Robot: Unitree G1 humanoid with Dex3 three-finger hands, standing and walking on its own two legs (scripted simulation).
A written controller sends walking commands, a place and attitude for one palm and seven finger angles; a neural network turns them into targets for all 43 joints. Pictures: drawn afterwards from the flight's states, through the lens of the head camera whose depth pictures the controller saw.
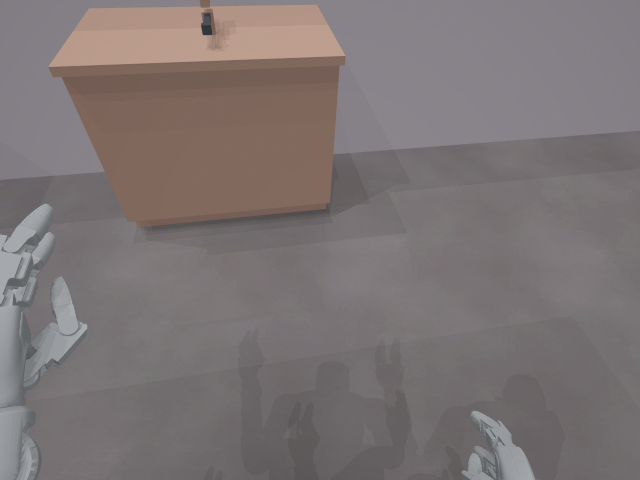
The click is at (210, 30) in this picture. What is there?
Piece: tap's lever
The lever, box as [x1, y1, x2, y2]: [201, 23, 211, 34]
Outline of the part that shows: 201,23 202,33 211,34 210,23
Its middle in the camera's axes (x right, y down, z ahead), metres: -0.36 -0.65 +1.20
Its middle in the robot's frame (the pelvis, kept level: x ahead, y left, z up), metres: +1.32 +0.44 +0.04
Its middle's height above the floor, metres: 0.81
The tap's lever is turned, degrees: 0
